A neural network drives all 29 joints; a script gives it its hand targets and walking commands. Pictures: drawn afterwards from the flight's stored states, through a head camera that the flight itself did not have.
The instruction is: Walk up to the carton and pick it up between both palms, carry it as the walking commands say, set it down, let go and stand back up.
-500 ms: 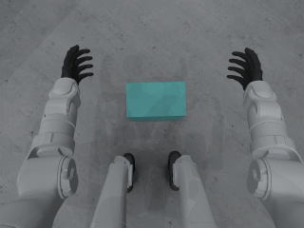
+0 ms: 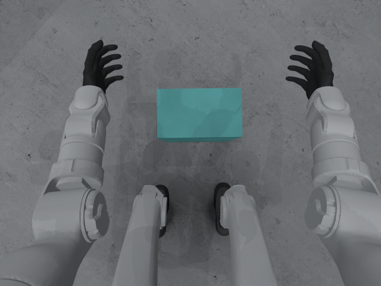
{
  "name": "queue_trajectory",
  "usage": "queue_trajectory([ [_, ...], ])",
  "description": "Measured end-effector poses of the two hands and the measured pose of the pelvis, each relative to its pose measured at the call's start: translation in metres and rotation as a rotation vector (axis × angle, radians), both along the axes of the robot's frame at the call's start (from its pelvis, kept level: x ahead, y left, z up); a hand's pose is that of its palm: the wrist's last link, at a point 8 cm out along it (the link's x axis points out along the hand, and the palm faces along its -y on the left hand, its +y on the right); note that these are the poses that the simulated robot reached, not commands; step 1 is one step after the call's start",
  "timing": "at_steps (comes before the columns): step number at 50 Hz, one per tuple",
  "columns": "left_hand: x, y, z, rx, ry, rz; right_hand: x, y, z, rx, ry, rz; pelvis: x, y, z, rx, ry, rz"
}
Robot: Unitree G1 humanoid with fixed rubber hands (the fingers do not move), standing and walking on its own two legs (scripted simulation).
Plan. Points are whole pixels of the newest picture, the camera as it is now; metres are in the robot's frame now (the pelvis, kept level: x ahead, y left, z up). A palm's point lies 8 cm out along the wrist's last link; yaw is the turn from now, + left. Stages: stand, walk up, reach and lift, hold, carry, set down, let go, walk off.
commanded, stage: reach and lift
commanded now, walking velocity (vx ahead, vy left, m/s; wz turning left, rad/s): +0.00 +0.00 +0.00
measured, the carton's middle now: (198, 119) +0.46 -0.02 -0.47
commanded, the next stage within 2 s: none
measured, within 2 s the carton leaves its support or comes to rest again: neither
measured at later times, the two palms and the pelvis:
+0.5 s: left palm (123, 103) +0.47 +0.18 -0.27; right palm (282, 103) +0.47 -0.24 -0.27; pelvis -0.03 +0.00 -0.14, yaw +0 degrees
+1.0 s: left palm (136, 113) +0.47 +0.18 -0.40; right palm (263, 114) +0.47 -0.23 -0.40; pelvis -0.04 +0.00 -0.22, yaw +1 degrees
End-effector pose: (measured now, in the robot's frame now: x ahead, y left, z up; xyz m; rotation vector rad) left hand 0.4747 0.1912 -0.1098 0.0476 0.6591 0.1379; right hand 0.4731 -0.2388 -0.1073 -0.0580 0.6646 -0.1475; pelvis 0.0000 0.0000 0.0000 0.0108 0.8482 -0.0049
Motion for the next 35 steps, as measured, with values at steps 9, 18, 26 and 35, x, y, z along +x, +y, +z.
queue_trajectory([
  [9, 0.002, -0.002, -0.064, 0.001, -0.001, 0.011, 0.001, 0.001, -0.066, -0.009, -0.006, -0.004, -0.011, -0.001, -0.059, 0.008, 0.012, -0.003],
  [18, -0.001, -0.004, -0.118, -0.001, 0.01, 0.014, 0.0, 0.001, -0.119, -0.012, -0.002, -0.001, -0.023, 0.001, -0.106, 0.014, -0.004, -0.007],
  [26, -0.002, -0.008, -0.167, -0.003, 0.026, 0.01, -0.001, 0.004, -0.166, -0.006, 0.009, -0.009, -0.034, 0.002, -0.144, 0.013, -0.038, -0.005],
  [35, -0.005, -0.01, -0.222, 0.002, 0.056, 0.001, -0.003, 0.01, -0.222, 0.0, 0.036, -0.02, -0.041, 0.002, -0.18, 0.013, -0.094, 0.003],
])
